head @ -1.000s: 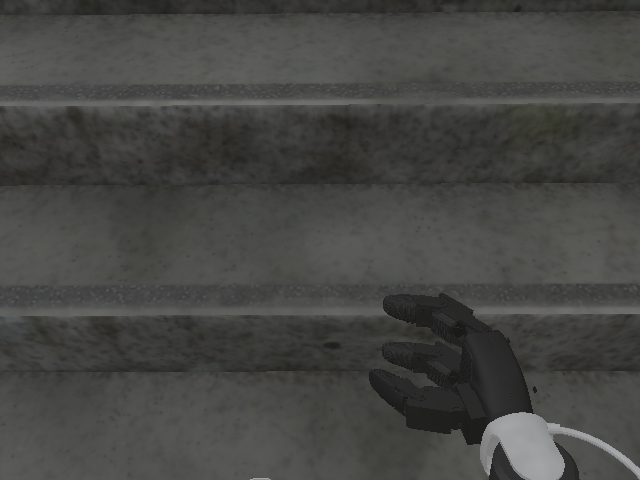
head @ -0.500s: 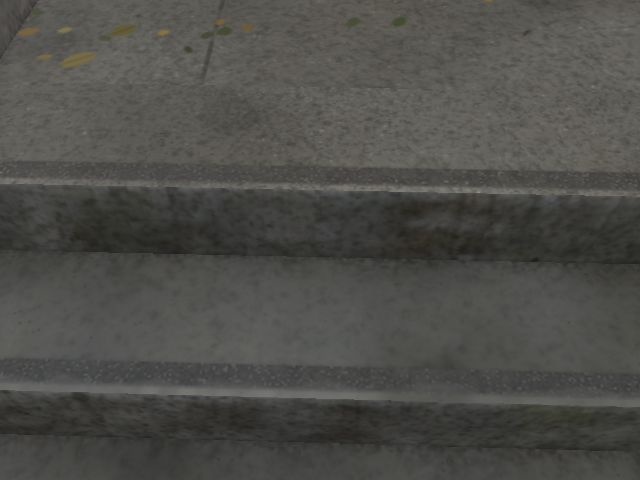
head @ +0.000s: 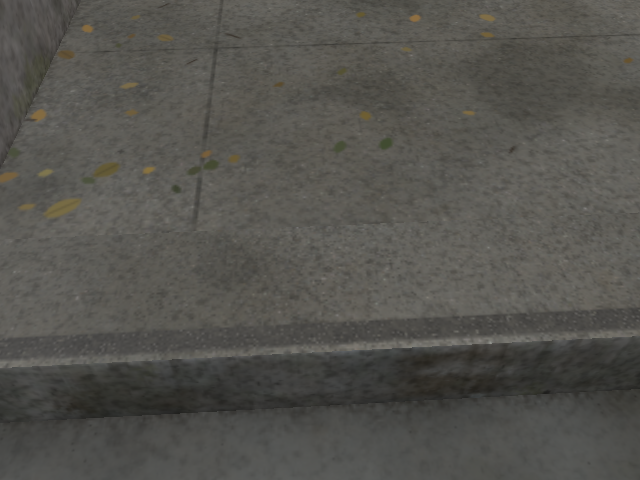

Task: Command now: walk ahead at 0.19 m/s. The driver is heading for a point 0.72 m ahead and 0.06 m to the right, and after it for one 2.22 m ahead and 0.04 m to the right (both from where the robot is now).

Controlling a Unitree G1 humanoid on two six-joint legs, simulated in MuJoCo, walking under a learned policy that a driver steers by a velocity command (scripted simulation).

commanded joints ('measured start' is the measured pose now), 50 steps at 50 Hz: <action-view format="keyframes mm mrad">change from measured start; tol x16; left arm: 1 130 -18 -17 42 15 22 14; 14 10 66 -7 -17 -14 -30 -14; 16 -194 97 -11 -95 -64 -30 -24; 23 52 190 47 12 17 -7 57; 27 -238 -7 -22 -67 -57 -1 46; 31 -18 41 -4 -10 -4 38 -12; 50 -80 6 -13 17 -38 23 -1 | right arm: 1 -127 20 -7 -6 16 -24 -26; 5 34 -27 -8 33 -10 -18 -16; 10 -255 -86 -3 -103 34 -65 34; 15 284 -1 -23 70 41 -45 89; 22 -7 -125 -76 12 -4 -11 20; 50 159 -30 -60 56 50 -29 84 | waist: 1 98 41 -22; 12 127 16 77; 15 -86 -101 8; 50 63 57 85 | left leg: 1 187 189 -511 -613 -260 152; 9 76 91 -99 -768 182 25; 13 359 139 -137 -546 273 76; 17 466 34 -11 -463 74 -53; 22 233 34 -47 -400 -81 33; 25 321 36 -78 -330 93 61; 28 672 35 -49 -648 203 2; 38 657 85 -136 -552 734 10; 50 615 71 -126 -548 519 -20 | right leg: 1 -238 -66 -9 159 12 -31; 5 -300 -76 -89 88 61 -4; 8 106 -158 -214 -359 -148 81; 9 322 -166 -217 -403 -55 94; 15 374 -161 -138 -1045 286 -68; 17 248 -156 -107 -1107 -183 -90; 23 455 -349 261 -1330 -707 -278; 29 346 -127 -190 -1128 36 -114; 50 328 -107 -305 -980 -40 54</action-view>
